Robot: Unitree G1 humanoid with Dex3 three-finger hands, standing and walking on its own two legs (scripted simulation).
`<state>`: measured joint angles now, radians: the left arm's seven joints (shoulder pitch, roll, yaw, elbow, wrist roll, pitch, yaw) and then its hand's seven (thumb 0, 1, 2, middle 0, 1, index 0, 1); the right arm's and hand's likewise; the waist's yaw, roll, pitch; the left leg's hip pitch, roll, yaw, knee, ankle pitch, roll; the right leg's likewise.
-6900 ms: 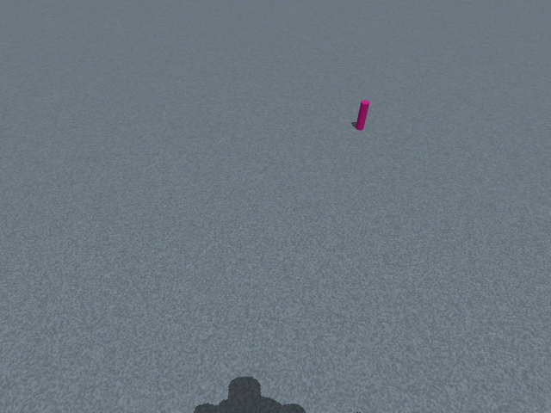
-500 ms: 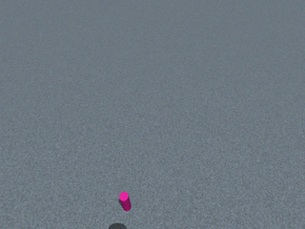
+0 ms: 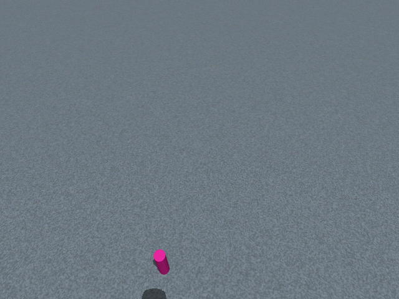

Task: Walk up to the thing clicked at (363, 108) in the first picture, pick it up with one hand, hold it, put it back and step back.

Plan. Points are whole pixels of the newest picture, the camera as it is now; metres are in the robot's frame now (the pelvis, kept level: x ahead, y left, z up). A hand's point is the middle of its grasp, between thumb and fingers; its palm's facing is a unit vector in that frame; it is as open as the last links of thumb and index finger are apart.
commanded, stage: stand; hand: left
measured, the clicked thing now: (162, 262) +0.42 +0.19 -0.69
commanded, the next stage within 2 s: go down in 1.98 s
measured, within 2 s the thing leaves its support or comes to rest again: neither
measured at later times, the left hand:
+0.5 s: hand out of the picture +0.07 +0.25 -0.16, palm faces -0.04 -0.94 -0.34, open 7.3 cm
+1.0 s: hand out of the picture +0.07 +0.25 -0.16, palm faces -0.03 -0.94 -0.35, open 7.3 cm
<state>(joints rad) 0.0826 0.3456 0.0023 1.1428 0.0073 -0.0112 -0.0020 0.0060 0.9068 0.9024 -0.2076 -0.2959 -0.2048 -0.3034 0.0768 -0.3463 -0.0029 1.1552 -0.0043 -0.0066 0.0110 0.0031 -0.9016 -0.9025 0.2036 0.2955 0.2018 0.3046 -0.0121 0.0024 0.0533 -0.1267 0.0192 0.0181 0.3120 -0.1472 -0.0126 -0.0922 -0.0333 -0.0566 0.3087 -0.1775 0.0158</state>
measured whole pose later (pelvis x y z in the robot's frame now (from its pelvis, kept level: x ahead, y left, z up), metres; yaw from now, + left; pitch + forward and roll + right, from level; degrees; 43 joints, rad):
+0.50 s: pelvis +0.00 -0.01 +0.00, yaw +0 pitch -3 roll +0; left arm 0.12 0.35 -0.01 1.14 0.01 -0.01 0.00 0.01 0.91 0.90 -0.21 -0.30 -0.21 -0.30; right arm 0.10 -0.35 0.00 1.16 -0.01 0.00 0.02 0.00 -0.90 -0.90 0.20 0.30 0.20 0.30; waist -0.01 0.00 0.05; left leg -0.13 0.03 0.01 0.32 -0.14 -0.02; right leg -0.10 -0.02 -0.06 0.31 -0.17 0.00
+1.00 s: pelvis +0.00 -0.01 +0.00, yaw +0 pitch -2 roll +0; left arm 0.12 0.36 0.00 1.13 0.01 -0.01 -0.01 0.01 0.91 0.90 -0.21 -0.30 -0.21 -0.30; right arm 0.11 -0.35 0.00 1.15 -0.01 -0.01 0.01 0.00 -0.90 -0.90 0.20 0.30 0.20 0.30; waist -0.01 0.00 0.05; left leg -0.12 0.03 0.02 0.31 -0.15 -0.02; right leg -0.09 -0.02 -0.06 0.32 -0.19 0.01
